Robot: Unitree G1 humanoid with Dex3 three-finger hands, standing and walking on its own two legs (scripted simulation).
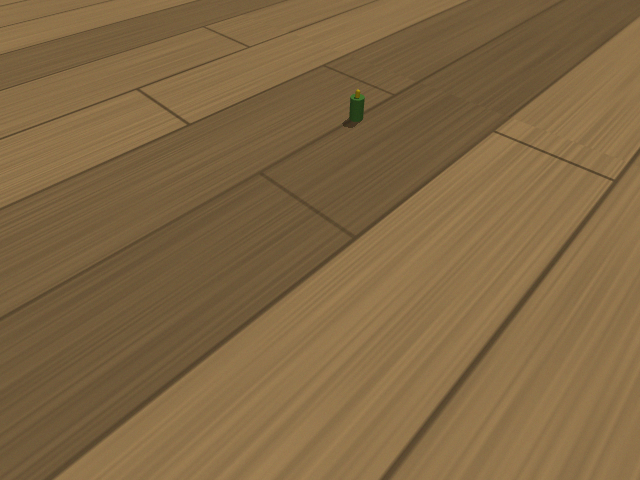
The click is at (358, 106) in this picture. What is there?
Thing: necked bottle
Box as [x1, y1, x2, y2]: [349, 90, 364, 121]
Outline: 359,90 356,90 356,92 350,97 349,118 353,121 359,121 362,119 364,96 359,93
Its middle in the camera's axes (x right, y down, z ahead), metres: +0.24 -0.83 +2.32
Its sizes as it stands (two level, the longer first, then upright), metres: 0.084 0.084 0.182
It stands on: the floor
